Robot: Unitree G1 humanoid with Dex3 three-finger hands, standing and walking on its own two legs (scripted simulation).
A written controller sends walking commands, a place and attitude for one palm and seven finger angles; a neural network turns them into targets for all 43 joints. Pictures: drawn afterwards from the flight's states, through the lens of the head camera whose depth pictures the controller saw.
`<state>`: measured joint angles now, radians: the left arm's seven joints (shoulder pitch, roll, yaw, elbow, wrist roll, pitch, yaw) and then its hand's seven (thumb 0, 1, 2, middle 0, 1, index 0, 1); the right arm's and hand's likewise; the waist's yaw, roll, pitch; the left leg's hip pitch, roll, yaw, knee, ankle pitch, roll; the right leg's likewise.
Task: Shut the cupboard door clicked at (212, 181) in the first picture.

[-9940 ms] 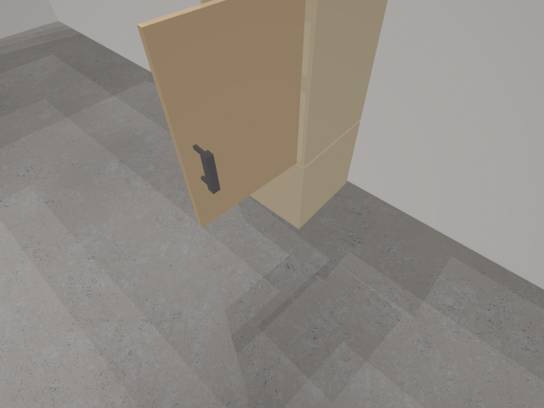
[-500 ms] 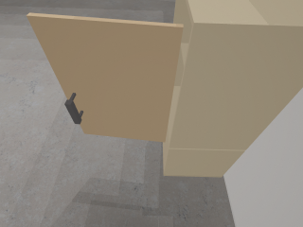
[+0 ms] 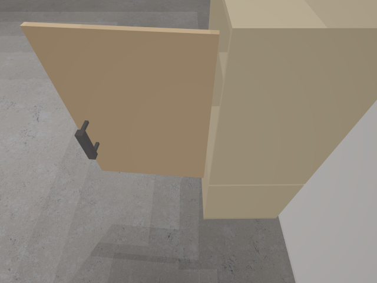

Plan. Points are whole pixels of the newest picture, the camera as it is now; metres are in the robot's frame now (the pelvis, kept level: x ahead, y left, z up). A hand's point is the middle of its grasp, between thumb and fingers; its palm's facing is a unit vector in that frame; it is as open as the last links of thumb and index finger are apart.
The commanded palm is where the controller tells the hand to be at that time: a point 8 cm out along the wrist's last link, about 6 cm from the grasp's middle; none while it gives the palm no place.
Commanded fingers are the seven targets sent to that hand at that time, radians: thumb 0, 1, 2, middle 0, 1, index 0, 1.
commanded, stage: look again from close up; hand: left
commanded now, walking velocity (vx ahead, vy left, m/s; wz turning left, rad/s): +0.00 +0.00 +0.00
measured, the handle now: (89, 140) +0.52 +0.36 -0.10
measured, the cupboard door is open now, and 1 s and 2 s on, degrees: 85 85 85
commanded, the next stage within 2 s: shuffle to correct the standing spot in 0.40 s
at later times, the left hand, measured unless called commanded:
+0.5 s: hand out of the picture -0.01 +0.24 -0.17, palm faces +0.00 -0.98 -0.22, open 7.4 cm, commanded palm none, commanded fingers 0.00 0.90 0.90 -0.20 -0.30 -0.20 -0.30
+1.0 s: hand out of the picture +0.03 +0.28 -0.19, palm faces +0.02 -0.98 -0.20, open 7.4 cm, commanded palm none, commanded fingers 0.00 0.90 0.90 -0.20 -0.30 -0.20 -0.30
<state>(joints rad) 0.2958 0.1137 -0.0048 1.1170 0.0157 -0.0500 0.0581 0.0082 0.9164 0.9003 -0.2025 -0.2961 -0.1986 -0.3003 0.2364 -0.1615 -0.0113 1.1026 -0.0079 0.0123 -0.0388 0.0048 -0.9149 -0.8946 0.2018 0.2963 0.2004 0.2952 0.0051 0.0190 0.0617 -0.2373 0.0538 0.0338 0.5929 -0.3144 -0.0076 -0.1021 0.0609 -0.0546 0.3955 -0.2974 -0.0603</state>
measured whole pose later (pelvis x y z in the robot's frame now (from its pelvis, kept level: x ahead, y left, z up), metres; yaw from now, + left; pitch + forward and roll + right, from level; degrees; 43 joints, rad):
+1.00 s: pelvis +0.03 +0.09 -0.01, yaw +0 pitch -1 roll -1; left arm 0.28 0.18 0.02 1.05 0.02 0.04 0.04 0.01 0.91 0.90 -0.20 -0.30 -0.20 -0.30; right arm 0.31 -0.17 0.02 1.02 -0.02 -0.03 -0.04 0.00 -0.91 -0.89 0.20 0.30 0.20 0.30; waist 0.00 -0.02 0.07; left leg -0.16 -0.10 0.08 0.49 -0.33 0.14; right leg -0.37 -0.06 -0.04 1.06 -0.52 -0.01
